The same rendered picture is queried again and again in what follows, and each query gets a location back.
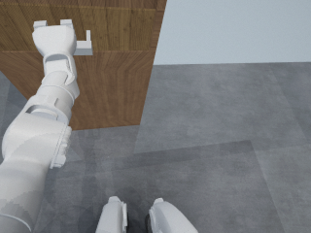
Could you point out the left robot hand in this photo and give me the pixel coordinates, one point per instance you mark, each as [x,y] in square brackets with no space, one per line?
[55,37]

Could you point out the cabinet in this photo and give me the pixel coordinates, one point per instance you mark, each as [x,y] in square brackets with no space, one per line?
[113,84]

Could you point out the drawer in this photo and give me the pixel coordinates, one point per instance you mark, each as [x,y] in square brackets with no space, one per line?
[111,28]

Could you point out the robot left thigh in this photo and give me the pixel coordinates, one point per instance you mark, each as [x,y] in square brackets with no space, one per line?
[113,218]

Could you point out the handle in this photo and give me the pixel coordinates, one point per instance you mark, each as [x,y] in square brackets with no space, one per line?
[84,47]

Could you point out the left robot upper arm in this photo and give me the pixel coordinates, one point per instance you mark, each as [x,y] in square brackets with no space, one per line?
[37,144]

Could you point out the right robot shin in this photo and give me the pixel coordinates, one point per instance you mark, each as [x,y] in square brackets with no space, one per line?
[158,200]

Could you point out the robot left forearm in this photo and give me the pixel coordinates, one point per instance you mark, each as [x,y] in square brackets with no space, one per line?
[56,95]

